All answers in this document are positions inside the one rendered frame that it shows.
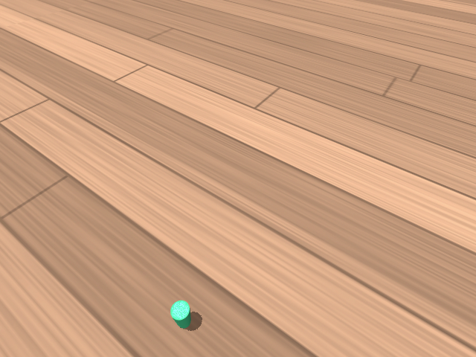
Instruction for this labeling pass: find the cup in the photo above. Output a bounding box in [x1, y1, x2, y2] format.
[170, 300, 191, 329]

